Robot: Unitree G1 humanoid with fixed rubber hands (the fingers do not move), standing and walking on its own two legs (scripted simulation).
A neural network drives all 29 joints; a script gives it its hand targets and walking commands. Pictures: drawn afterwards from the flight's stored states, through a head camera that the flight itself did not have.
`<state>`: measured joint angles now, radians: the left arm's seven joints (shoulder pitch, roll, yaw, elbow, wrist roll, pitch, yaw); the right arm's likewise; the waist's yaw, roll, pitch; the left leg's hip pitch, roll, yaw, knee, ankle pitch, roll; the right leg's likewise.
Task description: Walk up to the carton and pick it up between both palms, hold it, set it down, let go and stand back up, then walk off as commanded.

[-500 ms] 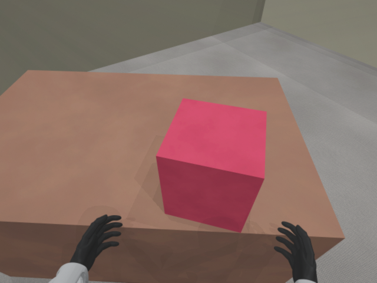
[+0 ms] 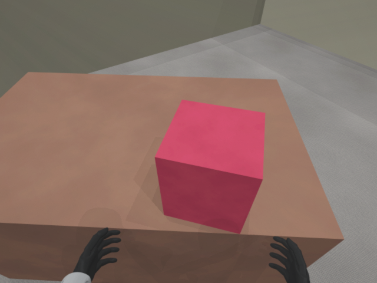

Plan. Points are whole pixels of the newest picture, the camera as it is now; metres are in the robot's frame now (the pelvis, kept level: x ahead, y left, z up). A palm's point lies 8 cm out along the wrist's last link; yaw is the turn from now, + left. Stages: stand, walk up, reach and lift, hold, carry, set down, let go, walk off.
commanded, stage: set down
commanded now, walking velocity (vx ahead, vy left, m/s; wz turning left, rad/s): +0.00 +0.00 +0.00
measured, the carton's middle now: (211, 167) +0.40 -0.05 +0.00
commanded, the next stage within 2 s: let go in 0.64 s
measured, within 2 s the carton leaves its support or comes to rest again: neither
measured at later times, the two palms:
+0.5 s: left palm (88, 279) +0.17 +0.22 -0.06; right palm out of the picture +0.12 -0.20 -0.07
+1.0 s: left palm out of the picture +0.16 +0.22 -0.08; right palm out of the picture +0.13 -0.21 -0.09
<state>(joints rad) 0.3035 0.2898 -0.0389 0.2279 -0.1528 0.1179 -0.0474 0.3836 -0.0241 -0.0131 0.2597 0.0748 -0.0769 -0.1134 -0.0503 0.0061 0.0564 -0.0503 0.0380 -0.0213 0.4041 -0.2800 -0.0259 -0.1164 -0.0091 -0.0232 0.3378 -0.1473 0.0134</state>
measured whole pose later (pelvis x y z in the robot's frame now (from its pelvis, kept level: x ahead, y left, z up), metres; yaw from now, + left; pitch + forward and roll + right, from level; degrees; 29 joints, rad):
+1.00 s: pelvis +0.01 +0.00 +0.00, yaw +0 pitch -3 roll -1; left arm 0.30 0.21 -0.04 0.42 -0.08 0.17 0.03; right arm 0.28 -0.11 -0.01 0.65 -0.02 -0.18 0.01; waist -0.05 0.02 0.06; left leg -0.05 0.04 -0.02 0.40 -0.30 -0.03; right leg -0.13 -0.01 -0.02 0.36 -0.18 0.01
